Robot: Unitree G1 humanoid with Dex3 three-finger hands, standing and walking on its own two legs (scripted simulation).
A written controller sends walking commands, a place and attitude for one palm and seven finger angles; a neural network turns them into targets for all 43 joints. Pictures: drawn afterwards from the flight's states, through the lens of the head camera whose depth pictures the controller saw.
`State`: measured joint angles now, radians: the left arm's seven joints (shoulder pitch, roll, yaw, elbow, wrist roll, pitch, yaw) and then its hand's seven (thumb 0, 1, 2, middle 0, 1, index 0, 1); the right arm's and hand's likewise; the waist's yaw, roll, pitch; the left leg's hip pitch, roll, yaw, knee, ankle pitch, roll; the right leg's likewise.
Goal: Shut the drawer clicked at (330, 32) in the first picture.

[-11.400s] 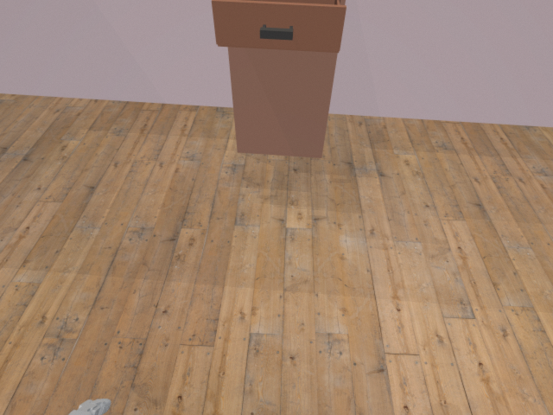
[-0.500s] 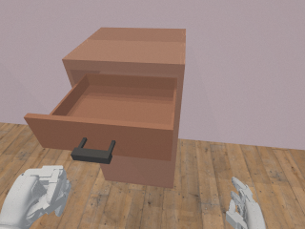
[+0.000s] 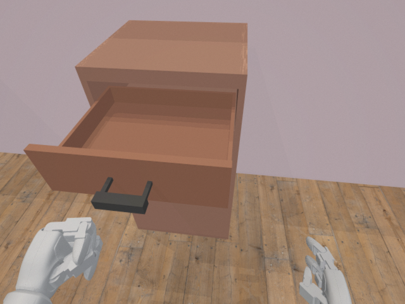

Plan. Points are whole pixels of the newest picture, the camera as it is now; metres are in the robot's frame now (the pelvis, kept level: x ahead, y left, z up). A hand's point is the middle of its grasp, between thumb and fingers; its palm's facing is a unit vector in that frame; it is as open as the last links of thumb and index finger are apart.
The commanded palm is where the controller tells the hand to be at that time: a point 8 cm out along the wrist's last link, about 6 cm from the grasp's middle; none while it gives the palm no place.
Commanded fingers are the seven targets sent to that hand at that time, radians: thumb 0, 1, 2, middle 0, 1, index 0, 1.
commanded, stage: bring the fist close to the handle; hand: left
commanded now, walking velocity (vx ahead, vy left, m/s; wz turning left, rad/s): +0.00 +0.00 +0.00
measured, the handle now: (124, 193) +0.32 +0.21 +0.06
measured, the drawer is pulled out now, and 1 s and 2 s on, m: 0.30 0.30 0.25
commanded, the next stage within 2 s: push the drawer shut in 1.04 s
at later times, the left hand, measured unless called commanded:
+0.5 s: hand (117, 248) +0.20 +0.17 +0.07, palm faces -0.02 -1.00 -0.05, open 3.2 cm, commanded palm +0.17 +0.23 +0.07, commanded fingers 0.00 0.90 0.90 -1.40 -1.60 -1.40 -1.60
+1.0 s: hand (122, 241) +0.22 +0.18 +0.05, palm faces +0.00 -1.00 -0.07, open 3.2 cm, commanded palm +0.19 +0.24 +0.06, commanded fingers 0.00 0.90 0.90 -1.40 -1.60 -1.40 -1.60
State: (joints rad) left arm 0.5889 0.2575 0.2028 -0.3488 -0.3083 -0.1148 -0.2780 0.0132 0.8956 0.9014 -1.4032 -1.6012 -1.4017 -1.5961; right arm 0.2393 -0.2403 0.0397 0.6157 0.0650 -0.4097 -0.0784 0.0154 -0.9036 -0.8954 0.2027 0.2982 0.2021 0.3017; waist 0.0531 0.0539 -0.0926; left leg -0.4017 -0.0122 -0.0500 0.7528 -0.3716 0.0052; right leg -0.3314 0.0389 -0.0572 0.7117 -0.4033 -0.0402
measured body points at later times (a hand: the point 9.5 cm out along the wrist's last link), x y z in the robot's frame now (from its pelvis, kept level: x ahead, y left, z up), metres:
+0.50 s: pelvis +0.00 +0.02 -0.02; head +0.02 +0.01 +0.43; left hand +0.19 +0.23 +0.07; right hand +0.17 -0.21 -0.08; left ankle +0.01 +0.12 -0.71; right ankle -0.02 -0.09 -0.71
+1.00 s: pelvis +0.00 +0.01 -0.02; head +0.03 +0.00 +0.42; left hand +0.21 +0.23 +0.06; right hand +0.17 -0.23 -0.10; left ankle +0.01 +0.12 -0.71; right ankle -0.02 -0.09 -0.71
